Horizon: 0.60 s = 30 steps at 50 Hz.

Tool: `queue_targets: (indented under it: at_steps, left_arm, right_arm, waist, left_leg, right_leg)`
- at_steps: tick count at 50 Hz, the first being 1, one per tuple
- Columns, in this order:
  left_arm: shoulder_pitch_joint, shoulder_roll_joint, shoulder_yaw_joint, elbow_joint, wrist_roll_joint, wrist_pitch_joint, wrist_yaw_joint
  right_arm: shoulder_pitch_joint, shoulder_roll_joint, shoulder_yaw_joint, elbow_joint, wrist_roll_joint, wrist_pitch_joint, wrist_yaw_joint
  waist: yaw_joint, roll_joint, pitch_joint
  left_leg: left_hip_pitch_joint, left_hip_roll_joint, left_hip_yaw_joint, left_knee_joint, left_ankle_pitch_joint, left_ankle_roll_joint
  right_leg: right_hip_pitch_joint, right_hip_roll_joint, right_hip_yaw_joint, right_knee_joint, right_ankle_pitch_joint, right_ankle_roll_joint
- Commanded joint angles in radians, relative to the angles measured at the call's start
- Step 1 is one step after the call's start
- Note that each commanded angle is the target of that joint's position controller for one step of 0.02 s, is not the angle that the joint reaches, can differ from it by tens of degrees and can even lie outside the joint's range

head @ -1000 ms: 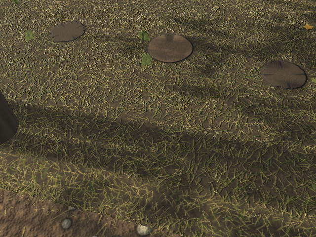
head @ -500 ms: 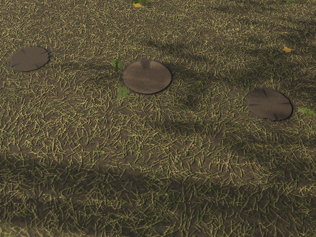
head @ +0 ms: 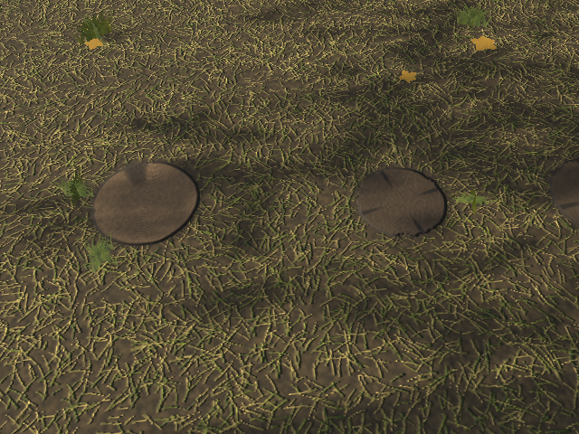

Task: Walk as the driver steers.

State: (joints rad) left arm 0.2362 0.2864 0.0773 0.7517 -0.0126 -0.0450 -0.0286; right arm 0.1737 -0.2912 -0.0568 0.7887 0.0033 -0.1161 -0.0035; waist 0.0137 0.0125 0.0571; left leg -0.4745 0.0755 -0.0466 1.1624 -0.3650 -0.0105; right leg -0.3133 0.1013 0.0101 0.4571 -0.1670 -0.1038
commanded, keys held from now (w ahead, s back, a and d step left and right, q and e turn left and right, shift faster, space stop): w+e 0.12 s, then w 0.50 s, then q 0.38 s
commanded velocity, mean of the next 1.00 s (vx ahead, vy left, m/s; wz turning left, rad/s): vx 0.40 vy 0.00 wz -0.09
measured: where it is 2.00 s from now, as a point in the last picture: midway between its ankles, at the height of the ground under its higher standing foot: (284, 295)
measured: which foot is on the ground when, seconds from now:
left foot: up 0.00-0.30, down 0.32-0.80, up 0.82-1.00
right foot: down 0.00-0.34, up 0.36-0.78, down 0.80-1.00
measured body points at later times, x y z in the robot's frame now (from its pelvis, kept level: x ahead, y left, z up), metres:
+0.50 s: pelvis +0.29 +0.06 +0.00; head +0.31 +0.06 +0.45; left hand +0.44 +0.31 -0.11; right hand +0.33 -0.23 -0.11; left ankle +0.33 +0.14 -0.74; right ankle +0.24 -0.08 -0.66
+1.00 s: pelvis +0.49 -0.02 +0.00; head +0.53 -0.03 +0.44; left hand +0.68 +0.23 -0.10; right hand +0.56 -0.32 -0.13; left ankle +0.48 +0.12 -0.67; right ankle +0.56 -0.14 -0.74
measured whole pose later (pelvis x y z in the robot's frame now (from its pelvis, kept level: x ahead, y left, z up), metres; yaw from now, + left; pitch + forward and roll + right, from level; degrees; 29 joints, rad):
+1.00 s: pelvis +0.49 -0.02 +0.00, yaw -1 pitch +2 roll -1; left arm 0.09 0.24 0.05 0.71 0.03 -0.03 0.01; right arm 0.24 -0.32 -0.07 0.79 0.02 0.04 -0.03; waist -0.02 0.03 0.06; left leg -0.55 0.05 -0.01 1.11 -0.48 -0.08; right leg -0.38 -0.03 -0.09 0.45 -0.11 -0.03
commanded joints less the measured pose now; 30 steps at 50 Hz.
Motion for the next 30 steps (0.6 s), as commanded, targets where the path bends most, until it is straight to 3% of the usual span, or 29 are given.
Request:
queue_targets:
  at_steps: [1,3,6,10,13,14,15,16,17,18,19,20,21,23,25,27,30]
  left_arm:
    - [-0.022,0.129,0.031,-0.086,0.001,-0.023,0.016]
    - [0.006,0.159,0.040,-0.081,-0.002,-0.022,0.031]
    - [0.045,0.166,0.043,-0.074,-0.009,-0.012,0.042]
    - [0.121,0.144,0.035,-0.040,-0.012,-0.008,0.042]
    - [0.133,0.146,0.035,-0.026,-0.004,-0.004,0.044]
    - [0.123,0.145,0.035,-0.026,-0.002,0.000,0.044]
    - [0.117,0.125,0.027,-0.031,0.000,0.001,0.042]
    - [0.112,0.087,0.010,-0.047,0.010,-0.001,0.040]
    - [0.246,0.031,-0.008,-0.055,-0.010,-0.013,0.041]
    - [0.247,0.068,-0.008,-0.050,-0.017,-0.022,0.041]
    - [0.146,0.141,0.010,-0.061,-0.026,-0.024,0.039]
    - [0.063,0.141,0.008,-0.081,-0.018,-0.024,0.039]
    - [0.017,0.129,0.008,-0.094,-0.001,-0.027,0.037]
    - [0.036,0.100,0.009,-0.088,0.003,-0.024,0.033]
    - [0.042,0.069,0.002,-0.085,0.004,-0.020,0.032]
    - [-0.019,0.054,-0.006,-0.108,0.010,-0.021,0.033]
    - [-0.109,0.030,-0.017,-0.127,0.009,-0.029,0.026]
  right_arm:
    - [0.024,-0.102,-0.030,-0.068,-0.017,0.005,-0.004]
    - [-0.043,-0.076,-0.020,-0.093,-0.020,0.013,-0.006]
    - [-0.159,-0.048,-0.005,-0.123,-0.015,0.009,0.003]
    - [-0.223,-0.072,-0.007,-0.142,0.003,-0.005,0.025]
    - [-0.201,-0.105,-0.018,-0.143,0.001,-0.016,0.034]
    - [-0.156,-0.113,-0.024,-0.132,0.000,-0.019,0.033]
    - [-0.067,-0.138,-0.038,-0.107,-0.007,-0.023,0.028]
    - [0.074,-0.180,-0.052,-0.088,-0.020,-0.027,0.023]
    - [0.205,-0.272,-0.078,-0.054,-0.029,-0.017,0.023]
    - [0.245,-0.211,-0.066,-0.029,0.001,-0.010,0.036]
    - [0.189,-0.146,-0.045,-0.038,0.013,-0.006,0.035]
    - [0.125,-0.123,-0.035,-0.053,0.003,0.002,0.032]
    - [0.082,-0.102,-0.026,-0.053,-0.006,0.008,0.032]
    - [0.052,-0.074,-0.013,-0.050,-0.016,0.005,0.030]
    - [0.067,-0.088,-0.016,-0.036,-0.006,0.000,0.027]
    - [0.087,-0.120,-0.024,-0.020,0.000,0.001,0.020]
    - [0.120,-0.138,-0.027,0.000,0.008,0.011,0.013]
  waist:
    - [-0.036,-0.038,-0.103]
    - [-0.020,-0.044,-0.075]
    - [0.028,-0.080,-0.060]
    - [0.068,-0.103,-0.058]
    - [0.046,-0.128,-0.048]
    - [0.017,-0.138,-0.055]
    - [-0.027,-0.130,-0.103]
    - [-0.091,-0.071,-0.229]
    - [-0.073,0.188,-0.376]
    - [-0.089,0.272,-0.369]
    - [-0.102,0.151,-0.217]
    - [-0.089,0.074,-0.134]
    - [-0.068,0.046,-0.067]
    - [-0.026,0.087,-0.054]
    - [-0.019,0.095,-0.062]
    - [-0.029,0.070,-0.050]
    - [-0.059,0.058,-0.042]
  left_leg:
    - [-0.132,0.040,-0.019,-0.109,0.067,-0.031]
    - [-0.131,0.021,-0.001,-0.248,0.173,-0.057]
    - [-0.054,-0.030,0.008,-0.497,0.390,-0.063]
    - [-0.016,-0.045,-0.007,-0.627,0.475,-0.040]
    - [-0.002,-0.046,-0.007,-0.667,0.359,0.008]
    - [0.053,-0.056,0.012,-0.693,0.330,0.029]
    - [0.180,-0.065,0.027,-0.715,0.323,0.059]
    - [0.407,0.048,-0.082,-0.682,0.336,0.120]
    - [0.769,0.252,-0.486,-0.727,0.159,0.285]
    - [0.812,0.314,-0.751,-0.869,-0.100,0.315]
    - [0.701,0.290,-0.651,-0.888,-0.202,0.271]
    - [0.574,0.249,-0.518,-0.897,-0.130,0.238]
    - [0.458,0.208,-0.425,-0.924,-0.026,0.235]
    - [0.353,0.149,-0.313,-0.963,0.131,0.219]
    - [0.331,0.135,-0.241,-0.990,0.242,0.235]
    - [0.339,0.139,-0.191,-1.013,0.337,0.246]
    - [0.347,0.107,-0.100,-1.021,0.405,0.221]
  right_leg:
    - [0.137,-0.264,0.321,-0.231,0.279,-0.209]
    - [0.079,-0.233,0.267,-0.242,0.285,-0.190]
    - [0.030,-0.175,0.218,-0.224,0.180,-0.134]
    - [0.112,-0.227,0.271,-0.180,0.076,-0.111]
    - [0.209,-0.278,0.334,-0.106,0.115,-0.092]
    - [0.219,-0.274,0.334,-0.065,0.178,-0.079]
    - [0.215,-0.229,0.309,0.036,0.295,-0.057]
    - [0.131,-0.174,0.251,0.266,0.249,-0.023]
    - [-0.209,-0.027,0.129,0.632,-0.043,0.062]
    - [-0.397,-0.018,0.162,0.779,-0.408,0.074]
    - [-0.478,-0.073,0.181,0.844,-0.343,0.067]
    - [-0.470,-0.119,0.132,0.827,-0.265,0.063]
    - [-0.453,-0.152,0.108,0.762,-0.206,0.064]
    - [-0.361,-0.197,0.094,0.668,-0.138,0.069]
    - [-0.348,-0.207,0.069,0.605,-0.106,0.083]
    - [-0.381,-0.216,0.055,0.495,-0.030,0.102]
    - [-0.349,-0.204,0.031,0.300,0.134,0.113]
